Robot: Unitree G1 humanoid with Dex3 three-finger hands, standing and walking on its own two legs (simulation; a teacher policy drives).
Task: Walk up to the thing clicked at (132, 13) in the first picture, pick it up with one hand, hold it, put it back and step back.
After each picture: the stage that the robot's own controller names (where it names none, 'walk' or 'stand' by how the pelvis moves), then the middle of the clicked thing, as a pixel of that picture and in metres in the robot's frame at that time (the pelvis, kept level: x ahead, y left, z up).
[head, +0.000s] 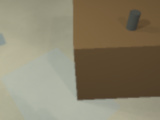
stand; (133, 20) +0.89 -0.30 -0.09
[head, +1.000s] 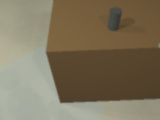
walk; (114, 19) +0.82 -0.14 -0.06
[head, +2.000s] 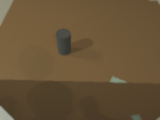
walk; (64, 42) +0.60 +0.15 -0.06
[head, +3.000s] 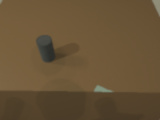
stand; (46, 49) +0.55 +0.19 -0.05
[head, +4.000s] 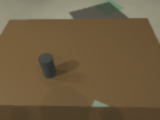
stand; (47, 66) +0.54 +0.21 -0.09
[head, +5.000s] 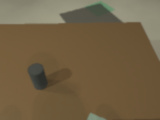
stand; (38, 77) +0.47 +0.22 -0.09
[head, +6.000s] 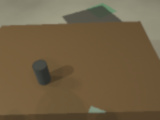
stand; (42, 72) +0.51 +0.22 -0.09
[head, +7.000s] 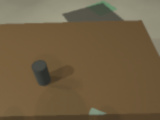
stand; (41, 73) +0.49 +0.22 -0.09
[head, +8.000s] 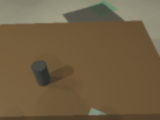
stand; (41, 73) +0.49 +0.22 -0.09
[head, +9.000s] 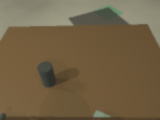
rise first; (47, 75) +0.50 +0.21 -0.09
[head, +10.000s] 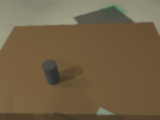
go down; (51, 72) +0.51 +0.20 -0.09
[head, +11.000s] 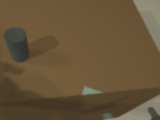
go down; (18, 45) +0.51 +0.19 -0.02
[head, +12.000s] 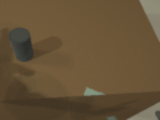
approach; (22, 45) +0.51 +0.19 -0.01
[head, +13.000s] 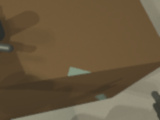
close; out of the picture +0.55 +0.20 +0.03
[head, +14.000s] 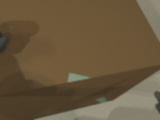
lift; out of the picture +0.51 +0.20 +0.03
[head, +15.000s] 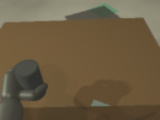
lift; (31, 81) +0.32 +0.18 +0.11
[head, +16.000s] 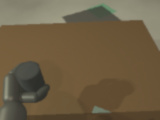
hold; (32, 82) +0.32 +0.17 +0.11
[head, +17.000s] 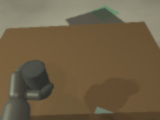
hold; (37, 80) +0.33 +0.16 +0.11
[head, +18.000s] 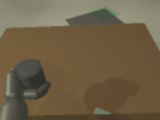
hold; (34, 79) +0.33 +0.17 +0.11
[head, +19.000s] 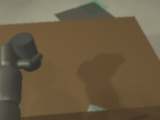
crouch; (27, 52) +0.43 +0.18 +0.13
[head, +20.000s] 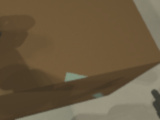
lower; out of the picture +0.53 +0.21 +0.01
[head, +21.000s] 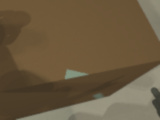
lower; out of the picture +0.54 +0.22 +0.03
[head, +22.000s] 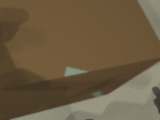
lower; out of the picture +0.54 +0.22 +0.04
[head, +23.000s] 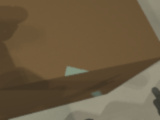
lower; out of the picture +0.55 +0.22 +0.04
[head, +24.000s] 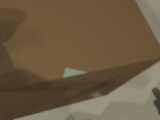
rest; out of the picture +0.54 +0.22 +0.04
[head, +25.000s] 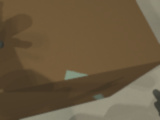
withdraw; out of the picture +0.53 +0.21 +0.03
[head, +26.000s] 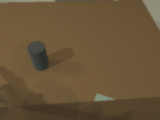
sink last; (39, 56) +0.51 +0.18 -0.03
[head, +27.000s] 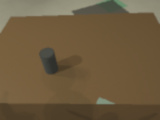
stand; (49, 61) +0.53 +0.20 -0.04
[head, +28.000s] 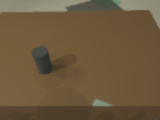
stand; (42, 60) +0.51 +0.20 -0.03
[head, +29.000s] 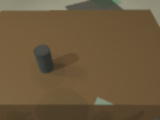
stand; (44, 59) +0.52 +0.20 -0.03
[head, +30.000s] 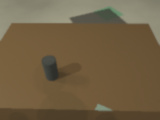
stand; (50, 68) +0.53 +0.19 -0.08
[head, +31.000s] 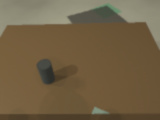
stand; (46, 72) +0.51 +0.20 -0.09
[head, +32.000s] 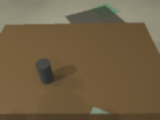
stand; (45, 71) +0.51 +0.21 -0.09
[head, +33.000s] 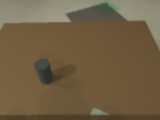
stand; (44, 72) +0.50 +0.21 -0.09
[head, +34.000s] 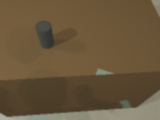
walk; (45, 35) +0.60 +0.18 -0.08
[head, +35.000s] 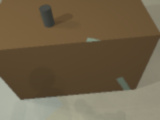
walk; (47, 16) +0.84 +0.27 -0.07
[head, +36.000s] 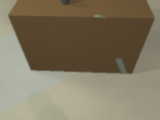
stand; out of the picture +1.16 +0.18 -0.06
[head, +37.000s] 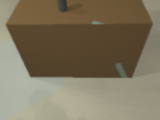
stand; (62, 2) +1.12 +0.18 -0.09
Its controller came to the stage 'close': yes
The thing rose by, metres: 0.22
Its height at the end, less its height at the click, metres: +0.00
